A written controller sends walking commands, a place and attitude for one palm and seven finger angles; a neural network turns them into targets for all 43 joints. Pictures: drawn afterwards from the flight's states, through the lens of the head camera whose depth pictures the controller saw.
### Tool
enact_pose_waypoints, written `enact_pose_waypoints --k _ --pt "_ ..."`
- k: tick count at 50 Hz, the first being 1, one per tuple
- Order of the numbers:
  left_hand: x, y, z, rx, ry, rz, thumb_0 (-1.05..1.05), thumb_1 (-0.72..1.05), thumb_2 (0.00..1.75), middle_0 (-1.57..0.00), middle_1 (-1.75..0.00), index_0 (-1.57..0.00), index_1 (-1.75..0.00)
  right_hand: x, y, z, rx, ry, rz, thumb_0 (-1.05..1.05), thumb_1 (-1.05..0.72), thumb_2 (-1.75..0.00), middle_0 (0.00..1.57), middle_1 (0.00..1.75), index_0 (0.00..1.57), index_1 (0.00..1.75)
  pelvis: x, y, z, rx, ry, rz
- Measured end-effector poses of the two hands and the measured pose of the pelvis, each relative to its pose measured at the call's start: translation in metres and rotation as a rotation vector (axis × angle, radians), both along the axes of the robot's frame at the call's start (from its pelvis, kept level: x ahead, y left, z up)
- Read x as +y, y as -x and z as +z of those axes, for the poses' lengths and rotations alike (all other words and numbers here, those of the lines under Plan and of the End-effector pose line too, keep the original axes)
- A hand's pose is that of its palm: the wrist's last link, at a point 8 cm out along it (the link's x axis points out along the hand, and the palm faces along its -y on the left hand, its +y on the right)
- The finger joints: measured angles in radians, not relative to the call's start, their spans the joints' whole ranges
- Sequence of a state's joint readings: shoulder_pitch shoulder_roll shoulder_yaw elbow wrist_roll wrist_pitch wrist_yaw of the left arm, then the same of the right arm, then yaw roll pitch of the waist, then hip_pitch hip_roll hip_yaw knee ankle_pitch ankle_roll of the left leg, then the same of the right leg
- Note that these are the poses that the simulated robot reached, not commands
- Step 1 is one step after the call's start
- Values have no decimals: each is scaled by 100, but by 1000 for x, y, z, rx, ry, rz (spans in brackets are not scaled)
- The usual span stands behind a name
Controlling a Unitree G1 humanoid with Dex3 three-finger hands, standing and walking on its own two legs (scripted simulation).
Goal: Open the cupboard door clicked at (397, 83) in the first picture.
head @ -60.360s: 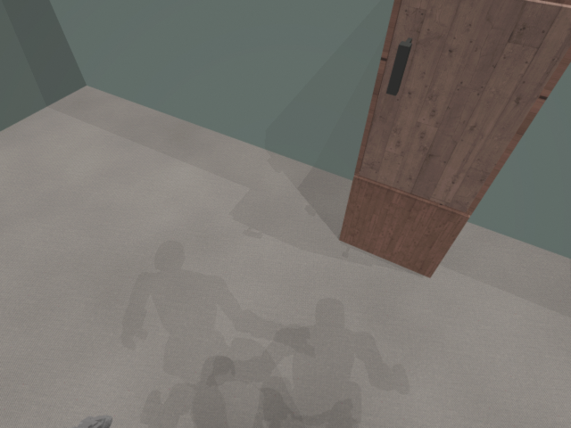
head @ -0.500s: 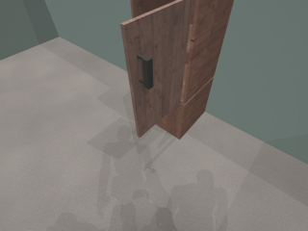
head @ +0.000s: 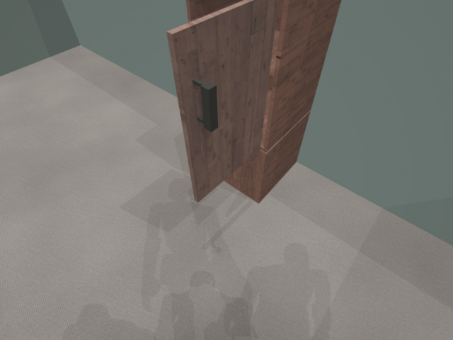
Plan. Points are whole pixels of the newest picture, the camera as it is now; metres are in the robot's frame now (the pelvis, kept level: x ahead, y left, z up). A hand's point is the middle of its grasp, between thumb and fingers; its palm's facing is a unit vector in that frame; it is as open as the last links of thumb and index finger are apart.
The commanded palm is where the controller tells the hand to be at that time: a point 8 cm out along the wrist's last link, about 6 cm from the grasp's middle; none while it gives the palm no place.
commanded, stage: look to check the result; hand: left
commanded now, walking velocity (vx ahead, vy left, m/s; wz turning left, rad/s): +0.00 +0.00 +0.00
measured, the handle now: (204, 104) +0.63 +0.09 +0.06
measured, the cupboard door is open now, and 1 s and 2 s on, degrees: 87 87 87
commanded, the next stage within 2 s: stand and wait in 0.36 s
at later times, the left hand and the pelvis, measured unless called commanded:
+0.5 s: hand out of the picture +0.01 +0.16 -0.17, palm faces +0.04 -0.98 -0.19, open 7.4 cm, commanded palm none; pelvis +0.02 -0.01 +0.00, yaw +0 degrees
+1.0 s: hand out of the picture +0.01 +0.16 -0.17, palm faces +0.03 -0.98 -0.20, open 7.4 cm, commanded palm none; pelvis +0.02 -0.01 +0.00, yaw +0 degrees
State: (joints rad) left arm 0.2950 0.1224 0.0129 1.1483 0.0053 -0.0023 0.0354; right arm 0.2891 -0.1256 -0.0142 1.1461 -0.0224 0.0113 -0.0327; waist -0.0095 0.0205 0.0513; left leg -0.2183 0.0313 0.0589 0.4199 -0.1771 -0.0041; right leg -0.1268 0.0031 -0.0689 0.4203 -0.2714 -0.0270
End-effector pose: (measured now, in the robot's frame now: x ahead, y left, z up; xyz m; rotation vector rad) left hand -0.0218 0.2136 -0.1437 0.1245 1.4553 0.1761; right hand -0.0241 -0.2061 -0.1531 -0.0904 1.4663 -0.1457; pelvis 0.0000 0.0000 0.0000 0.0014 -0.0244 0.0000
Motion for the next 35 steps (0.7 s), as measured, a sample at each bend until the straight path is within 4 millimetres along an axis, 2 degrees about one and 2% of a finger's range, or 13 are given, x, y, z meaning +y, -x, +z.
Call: enact_pose_waypoints --k 15,35 --pt "-7 -15 0 -17 6 0 0 91 89 -20 -29 -20 -30 -13 -26 2 -30 21 22 1 -92 -90 20 30 19 30 -6 -11 1 -4 -2 3" --pt "-5 -29 2 -26 -8 -7 0 91 89 -20 -29 -20 -30 -18 -36 3 -28 24 24 1 -91 -90 20 30 20 30 -10 -20 2 -2 -4 1"
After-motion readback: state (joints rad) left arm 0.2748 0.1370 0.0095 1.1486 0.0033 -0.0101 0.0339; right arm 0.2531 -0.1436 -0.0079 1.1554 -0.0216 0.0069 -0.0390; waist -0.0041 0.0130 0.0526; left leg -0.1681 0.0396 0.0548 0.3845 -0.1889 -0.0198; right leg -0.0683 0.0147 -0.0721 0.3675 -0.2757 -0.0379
